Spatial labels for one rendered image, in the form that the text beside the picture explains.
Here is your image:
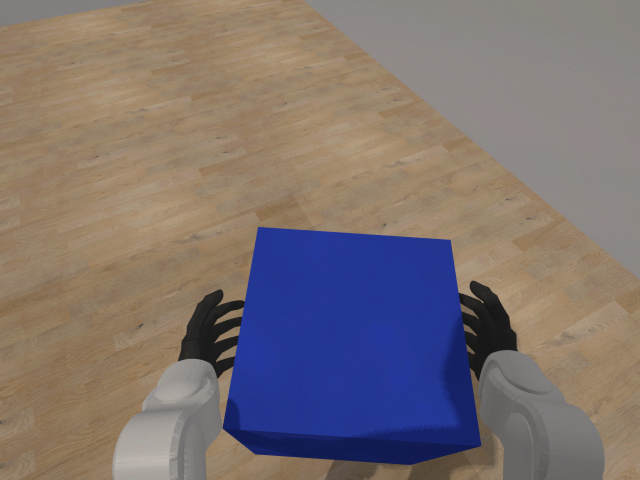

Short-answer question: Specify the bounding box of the left robot hand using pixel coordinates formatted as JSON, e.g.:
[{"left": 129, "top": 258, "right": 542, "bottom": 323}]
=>
[{"left": 178, "top": 289, "right": 245, "bottom": 379}]

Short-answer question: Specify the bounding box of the robot left forearm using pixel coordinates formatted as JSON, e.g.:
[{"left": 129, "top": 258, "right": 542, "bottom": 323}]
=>
[{"left": 112, "top": 359, "right": 222, "bottom": 480}]

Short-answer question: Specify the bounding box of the right robot hand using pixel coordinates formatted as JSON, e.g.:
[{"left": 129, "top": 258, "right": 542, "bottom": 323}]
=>
[{"left": 459, "top": 281, "right": 518, "bottom": 381}]

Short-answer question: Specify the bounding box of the carton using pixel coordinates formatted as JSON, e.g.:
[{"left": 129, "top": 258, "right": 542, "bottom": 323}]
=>
[{"left": 222, "top": 227, "right": 481, "bottom": 465}]

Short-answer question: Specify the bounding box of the robot right forearm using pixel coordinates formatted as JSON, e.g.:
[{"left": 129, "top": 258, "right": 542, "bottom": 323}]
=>
[{"left": 478, "top": 350, "right": 605, "bottom": 480}]

